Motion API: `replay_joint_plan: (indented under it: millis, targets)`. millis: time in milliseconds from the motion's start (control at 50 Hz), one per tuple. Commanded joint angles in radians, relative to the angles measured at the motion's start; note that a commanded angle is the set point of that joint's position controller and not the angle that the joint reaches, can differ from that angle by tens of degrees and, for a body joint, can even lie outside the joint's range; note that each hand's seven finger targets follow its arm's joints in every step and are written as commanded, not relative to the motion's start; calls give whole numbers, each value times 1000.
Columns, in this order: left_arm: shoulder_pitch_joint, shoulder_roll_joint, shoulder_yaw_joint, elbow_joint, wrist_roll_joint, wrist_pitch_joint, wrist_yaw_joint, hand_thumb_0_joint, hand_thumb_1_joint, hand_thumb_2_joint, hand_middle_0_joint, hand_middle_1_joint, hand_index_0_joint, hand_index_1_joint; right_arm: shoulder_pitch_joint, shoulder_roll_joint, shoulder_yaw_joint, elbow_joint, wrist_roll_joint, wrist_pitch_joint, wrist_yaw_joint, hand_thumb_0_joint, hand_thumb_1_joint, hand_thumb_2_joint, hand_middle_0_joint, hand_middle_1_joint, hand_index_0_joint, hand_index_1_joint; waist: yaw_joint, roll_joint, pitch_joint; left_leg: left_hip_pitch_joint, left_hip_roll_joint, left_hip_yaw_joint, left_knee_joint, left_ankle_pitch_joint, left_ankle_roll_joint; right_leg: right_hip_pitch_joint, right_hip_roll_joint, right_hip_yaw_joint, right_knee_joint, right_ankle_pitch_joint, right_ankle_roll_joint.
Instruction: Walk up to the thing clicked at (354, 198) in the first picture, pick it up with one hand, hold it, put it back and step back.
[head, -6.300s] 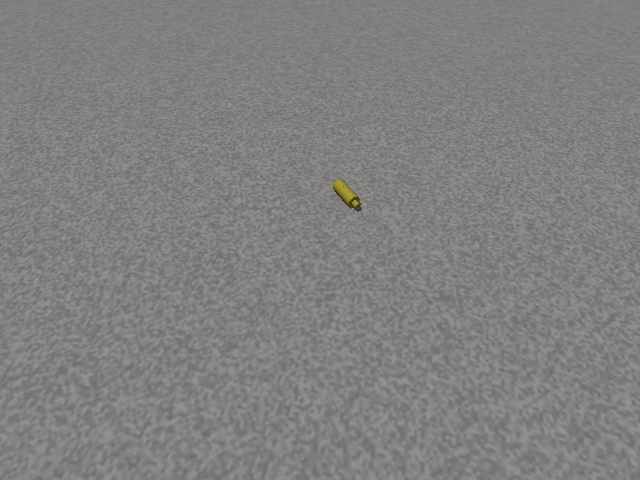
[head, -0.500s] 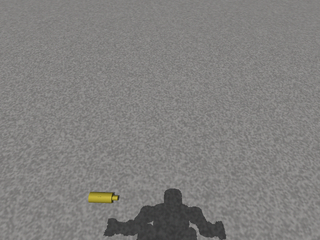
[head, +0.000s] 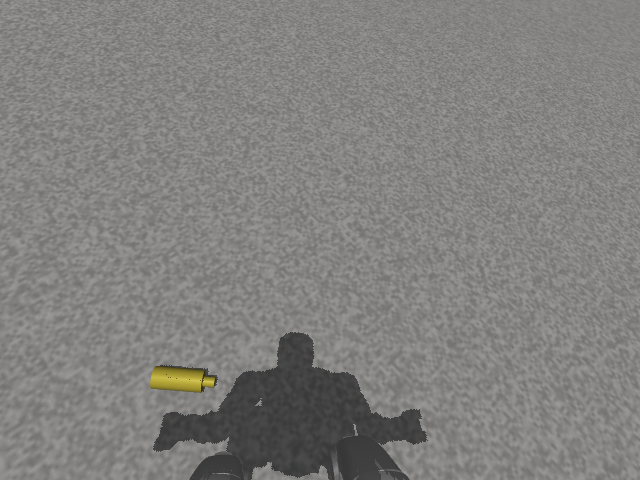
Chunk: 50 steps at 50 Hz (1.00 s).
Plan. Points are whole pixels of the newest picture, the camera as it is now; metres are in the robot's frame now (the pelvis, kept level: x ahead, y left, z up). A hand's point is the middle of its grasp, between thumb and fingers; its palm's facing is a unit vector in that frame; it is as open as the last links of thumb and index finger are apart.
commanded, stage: walk up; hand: left
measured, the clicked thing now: (184, 379) +0.40 +0.29 -0.73
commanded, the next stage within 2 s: stand in 1.56 s
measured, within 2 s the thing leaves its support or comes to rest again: neither
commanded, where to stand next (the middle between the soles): +0.02 -0.04 m, yaw +0 degrees
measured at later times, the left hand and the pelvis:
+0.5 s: hand out of the picture +0.06 +0.20 -0.12, palm faces -0.03 -0.89 -0.46, open 7.3 cm; pelvis -0.05 -0.07 -0.01, yaw -2 degrees
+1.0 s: hand out of the picture +0.02 +0.28 -0.17, palm faces -0.04 -0.95 -0.32, open 7.4 cm; pelvis -0.04 +0.00 +0.00, yaw -1 degrees
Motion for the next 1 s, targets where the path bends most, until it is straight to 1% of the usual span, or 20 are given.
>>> replay_joint_plan:
  millis: [0,100,180,220,240,260,280,300,340,360,400,460,540,640,720,760,780,800,880,980]
  targets:
    - [93,138,40,-76,-1,-10,12,0,900,900,-200,-300,-200,-300,48,-327,-94,-100,-1,-23,-39,0,-900,-900,200,300,200,300,-7,283,-195,128,263,-188,-114,531,197,-64,-14,52,88,21,31]
    - [29,112,19,-86,-32,-31,33,0,900,900,-200,-300,-200,-300,14,-329,-81,-142,-10,-8,-17,0,-900,-900,200,300,200,300,-43,372,-220,142,239,-126,-43,614,240,-15,-43,-39,-153,-13,41]
    - [75,116,22,-59,-32,-53,36,0,900,900,-200,-300,-200,-300,-68,-344,-76,-187,-12,30,10,0,-900,-900,200,300,200,300,-20,431,-304,74,218,-114,45,461,202,182,-63,-183,-463,33,27]
    - [141,127,41,-23,-13,-60,36,0,900,900,-200,-300,-200,-300,-93,-338,-71,-196,2,50,14,0,-900,-900,200,300,200,300,33,327,-315,-32,205,-114,176,318,160,329,-54,-197,-689,187,8]
    - [127,160,59,-35,5,-68,36,0,900,900,-200,-300,-200,-300,-51,-287,-51,-191,8,61,16,0,-900,-900,200,300,200,300,37,157,-292,-123,134,-83,301,128,111,347,-83,-124,-748,231,-11]
    - [69,258,82,-86,26,-66,30,0,900,900,-200,-300,-200,-300,0,-211,-32,-200,19,66,6,0,-900,-900,200,300,200,300,16,-203,-223,-331,-66,-23,485,-351,41,294,-297,248,-831,364,-118]
    - [-29,322,83,-142,27,-63,34,0,900,900,-200,-300,-200,-300,-59,-249,-52,-202,24,67,-25,0,-900,-900,200,300,200,300,41,-221,-215,-255,-119,-154,643,-501,14,126,-417,395,-895,479,-295]
    - [-108,322,78,-162,26,-65,38,0,900,900,-200,-300,-200,-300,-54,-287,-62,-176,13,58,-33,0,-900,-900,200,300,200,300,10,-228,-192,-159,-87,-185,681,-463,21,8,-428,440,-940,407,-304]
    - [-128,182,45,-139,12,-78,54,0,900,900,-200,-300,-200,-300,-33,-287,-56,-124,38,57,-5,0,-900,-900,200,300,200,300,-15,-73,-168,-191,-112,-217,726,-309,16,98,-260,158,-804,442,-223]
    - [-121,158,41,-121,9,-96,65,0,900,900,-200,-300,-200,-300,15,-264,-48,-100,43,59,3,0,-900,-900,200,300,200,300,-32,-72,-205,-252,-111,-214,693,-240,8,220,-224,113,-781,316,-184]
    - [-13,150,44,-96,11,-136,70,0,900,900,-200,-300,-200,-300,59,-272,-42,-84,15,49,30,0,-900,-900,200,300,200,300,8,-38,-304,-312,-78,-187,569,-192,-9,447,-230,197,-836,-118,-180]
    - [156,224,82,-86,1,-174,71,0,900,900,-200,-300,-200,-300,-30,-317,-60,-143,-29,41,75,0,-900,-900,200,300,200,300,88,-63,-253,-503,-46,-213,502,-213,-1,659,-359,398,-931,-375,-235]
    - [162,212,75,-85,-4,-195,67,0,900,900,-200,-300,-200,-300,-57,-282,-53,-152,-38,20,102,0,-900,-900,200,300,200,300,78,-56,-72,-424,-29,-194,350,-239,-4,478,-363,273,-958,-103,-237]
    - [26,238,61,-125,10,-197,40,0,900,900,-200,-300,-200,-300,93,-260,-68,-109,-16,9,140,0,-900,-900,200,300,200,300,-14,-142,-90,-30,-39,-23,145,-233,7,146,-275,42,-993,-194,-186]
    - [-81,78,-10,-141,-13,-134,48,0,900,900,-200,-300,-200,-300,228,-235,-67,-16,2,2,79,0,-900,-900,200,300,200,300,-102,99,-138,312,-56,-40,-38,66,-14,-102,-133,-153,-625,-24,-93]
    - [3,65,-18,-122,-29,-105,53,0,900,900,-200,-300,-200,-300,150,-355,-67,-74,-22,-12,50,0,-900,-900,200,300,200,300,-56,274,-97,36,268,-592,-335,-290,102,-37,-22,-61,-346,-87,-33]
    - [29,135,-5,-86,-31,-93,61,0,900,900,-200,-300,-200,-300,71,-402,-71,-89,-14,-12,45,0,-900,-900,200,300,200,300,-46,241,-80,-77,326,-648,-368,-389,191,28,-55,-16,-272,-116,-32]
    - [38,155,-1,-59,-28,-88,62,0,900,900,-200,-300,-200,-300,28,-394,-73,-95,-16,-12,41,0,-900,-900,200,300,200,300,-31,236,-44,-107,318,-639,-382,-413,203,22,-67,-11,-221,-100,-36]
    - [130,184,24,-4,-11,-59,43,0,900,900,-200,-300,-200,-300,106,-390,-82,-64,3,-33,10,0,-900,-900,200,300,200,300,-14,250,-130,119,247,-451,-290,-135,81,-64,-47,37,-147,16,-15]
    - [120,182,44,-32,14,-25,10,0,900,900,-200,-300,-200,-300,139,-367,-93,-62,3,-47,-30,0,-900,-900,200,300,200,300,-16,248,-174,209,232,-348,-263,-30,66,-95,-36,69,-105,93,9]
